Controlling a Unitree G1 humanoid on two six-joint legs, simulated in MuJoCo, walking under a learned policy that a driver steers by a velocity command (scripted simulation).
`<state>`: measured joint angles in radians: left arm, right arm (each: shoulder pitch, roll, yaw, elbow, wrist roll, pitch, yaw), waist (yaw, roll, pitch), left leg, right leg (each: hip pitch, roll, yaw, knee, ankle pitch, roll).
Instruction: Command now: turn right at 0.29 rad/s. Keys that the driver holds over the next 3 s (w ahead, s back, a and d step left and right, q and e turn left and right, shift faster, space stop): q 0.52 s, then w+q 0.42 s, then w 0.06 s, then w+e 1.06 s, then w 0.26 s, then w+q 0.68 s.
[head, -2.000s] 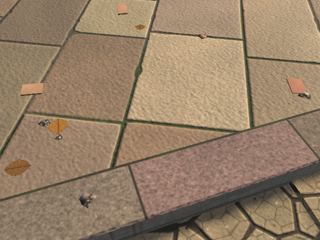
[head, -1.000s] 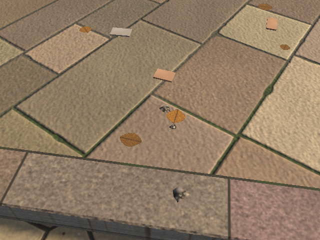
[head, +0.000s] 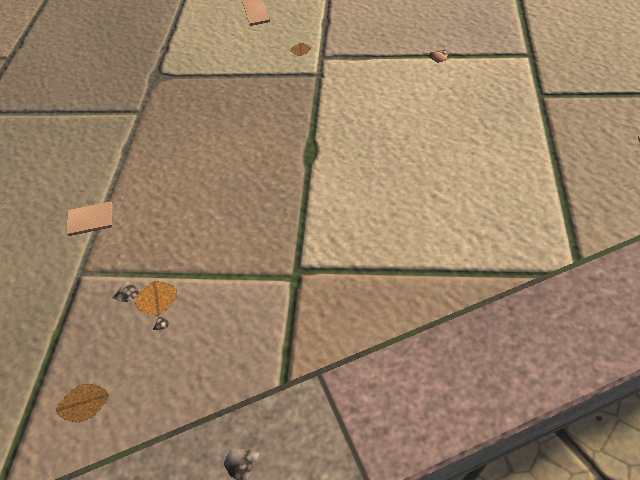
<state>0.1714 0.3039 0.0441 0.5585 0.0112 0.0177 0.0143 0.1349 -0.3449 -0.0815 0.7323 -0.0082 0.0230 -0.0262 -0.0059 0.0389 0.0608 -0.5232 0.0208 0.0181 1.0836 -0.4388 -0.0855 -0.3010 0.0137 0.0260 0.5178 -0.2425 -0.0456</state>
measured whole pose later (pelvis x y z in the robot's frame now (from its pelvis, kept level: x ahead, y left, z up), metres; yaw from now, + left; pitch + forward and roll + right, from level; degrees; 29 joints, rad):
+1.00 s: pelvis +0.04 +0.08 +0.00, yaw +28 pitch +3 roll -1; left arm 0.22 0.31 0.07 0.67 0.01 -0.08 -0.01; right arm 0.31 -0.26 -0.05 0.67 0.01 -0.03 0.01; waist 0.00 -0.04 -0.02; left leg -0.19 -0.05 -0.02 0.45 -0.31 0.07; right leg -0.60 -0.07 -0.01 1.21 -0.31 0.04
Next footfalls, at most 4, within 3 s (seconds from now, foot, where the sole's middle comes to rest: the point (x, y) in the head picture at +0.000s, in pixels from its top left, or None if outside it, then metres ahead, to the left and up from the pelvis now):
0.22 left None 0.03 0.14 -0.78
0.86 left None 0.00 0.15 -0.78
1.38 right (280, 451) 0.46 0.15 -0.64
1.90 left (171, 326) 0.73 0.39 -0.64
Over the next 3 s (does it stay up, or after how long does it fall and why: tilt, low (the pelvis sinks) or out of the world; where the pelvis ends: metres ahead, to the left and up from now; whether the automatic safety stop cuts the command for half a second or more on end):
stays up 1.16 0.30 0.11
